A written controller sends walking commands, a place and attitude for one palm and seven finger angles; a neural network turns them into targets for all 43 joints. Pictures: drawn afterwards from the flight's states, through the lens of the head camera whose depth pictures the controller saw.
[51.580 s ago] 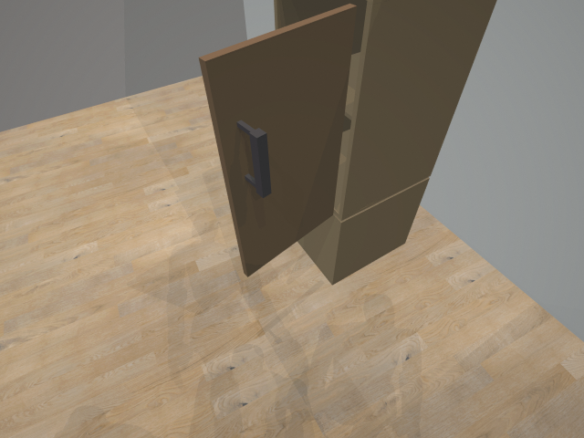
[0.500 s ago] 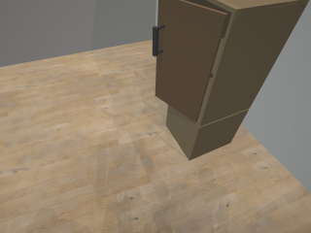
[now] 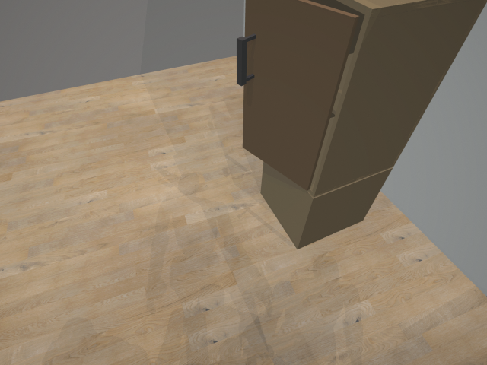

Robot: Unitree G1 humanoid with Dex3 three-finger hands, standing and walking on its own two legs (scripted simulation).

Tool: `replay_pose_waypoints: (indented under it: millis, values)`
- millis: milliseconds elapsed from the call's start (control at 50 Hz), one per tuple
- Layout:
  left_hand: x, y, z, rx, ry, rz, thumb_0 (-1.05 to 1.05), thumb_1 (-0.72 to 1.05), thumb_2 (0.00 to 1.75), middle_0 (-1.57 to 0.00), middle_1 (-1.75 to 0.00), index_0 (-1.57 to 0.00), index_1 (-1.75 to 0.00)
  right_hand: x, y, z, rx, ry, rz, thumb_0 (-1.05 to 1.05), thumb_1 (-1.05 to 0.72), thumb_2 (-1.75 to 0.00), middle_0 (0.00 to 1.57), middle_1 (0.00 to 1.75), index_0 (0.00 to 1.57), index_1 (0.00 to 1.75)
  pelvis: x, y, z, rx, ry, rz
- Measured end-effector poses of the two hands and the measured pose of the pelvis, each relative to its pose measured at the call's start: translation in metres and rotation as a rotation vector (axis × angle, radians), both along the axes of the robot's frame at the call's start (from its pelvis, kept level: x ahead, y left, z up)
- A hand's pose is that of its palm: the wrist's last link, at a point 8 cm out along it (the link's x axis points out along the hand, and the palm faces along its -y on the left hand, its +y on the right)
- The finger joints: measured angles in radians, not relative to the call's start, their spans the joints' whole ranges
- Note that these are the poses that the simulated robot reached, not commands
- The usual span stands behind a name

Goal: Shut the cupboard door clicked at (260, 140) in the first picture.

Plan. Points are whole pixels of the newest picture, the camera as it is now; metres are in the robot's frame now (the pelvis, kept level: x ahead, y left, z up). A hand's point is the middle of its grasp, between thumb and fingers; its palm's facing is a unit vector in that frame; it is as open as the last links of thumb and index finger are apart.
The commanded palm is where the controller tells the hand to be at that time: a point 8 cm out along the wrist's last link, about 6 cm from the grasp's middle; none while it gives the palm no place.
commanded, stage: look to check the result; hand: left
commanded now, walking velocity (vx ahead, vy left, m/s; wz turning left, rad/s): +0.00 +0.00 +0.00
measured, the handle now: (246, 60) +0.94 +0.03 +0.05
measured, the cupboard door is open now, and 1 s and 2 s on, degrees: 20 20 20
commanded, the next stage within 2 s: walk to a spot facing it in 0.04 s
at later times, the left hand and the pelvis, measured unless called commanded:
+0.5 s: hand out of the picture +0.02 +0.20 -0.20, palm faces +0.17 -0.96 -0.21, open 7.3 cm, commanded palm none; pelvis +0.00 +0.01 -0.02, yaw +9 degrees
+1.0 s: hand out of the picture +0.01 +0.26 -0.17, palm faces +0.39 -0.89 -0.25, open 7.3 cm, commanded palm none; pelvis -0.01 +0.02 +0.00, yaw +24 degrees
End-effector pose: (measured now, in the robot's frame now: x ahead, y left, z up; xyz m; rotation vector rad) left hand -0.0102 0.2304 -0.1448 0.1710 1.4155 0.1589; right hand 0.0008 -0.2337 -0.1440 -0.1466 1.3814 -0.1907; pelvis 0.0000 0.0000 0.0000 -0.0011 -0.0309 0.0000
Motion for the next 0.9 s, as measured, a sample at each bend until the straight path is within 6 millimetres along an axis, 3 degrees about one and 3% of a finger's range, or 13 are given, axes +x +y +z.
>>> replay_pose_waypoints:
  millis: [300,440,580,760,900]
  values:
    - [0.034,0.003,-0.001,0.013,-0.073,0.008,0.00,0.91,0.90,-0.20,-0.30,-0.20,-0.30,0.031,-0.011,0.003,-0.018,-0.033,0.040,0.00,-0.90,-0.90,0.20,0.30,0.20,0.30,0.008,-0.004,-0.001,0.001,0.004,0.033]
    - [0.024,0.009,-0.012,0.011,-0.097,0.095,0.00,0.91,0.90,-0.20,-0.30,-0.21,-0.30,0.040,-0.003,-0.006,-0.011,0.001,0.096,0.01,-0.90,-0.90,0.20,0.30,0.20,0.30,0.003,0.001,-0.012,-0.022,0.003,0.108]
    - [0.001,0.039,-0.035,-0.004,-0.095,0.202,0.00,0.91,0.90,-0.20,-0.30,-0.21,-0.30,0.067,0.017,-0.004,-0.061,-0.033,0.195,0.01,-0.90,-0.90,0.20,0.30,0.20,0.30,-0.002,0.025,-0.026,-0.027,-0.002,0.206]
    - [0.001,0.072,-0.006,0.030,-0.147,0.254,0.01,0.91,0.90,-0.20,-0.30,-0.20,-0.30,0.085,0.037,0.022,-0.083,-0.054,0.292,0.01,-0.90,-0.90,0.20,0.30,0.20,0.30,-0.010,0.037,-0.002,-0.063,0.041,0.278]
    - [0.000,0.078,0.005,0.066,-0.199,0.308,0.01,0.91,0.90,-0.20,-0.30,-0.20,-0.30,0.105,0.036,0.026,-0.080,-0.061,0.355,0.01,-0.90,-0.90,0.20,0.30,0.21,0.30,-0.008,0.030,0.002,-0.069,0.056,0.356]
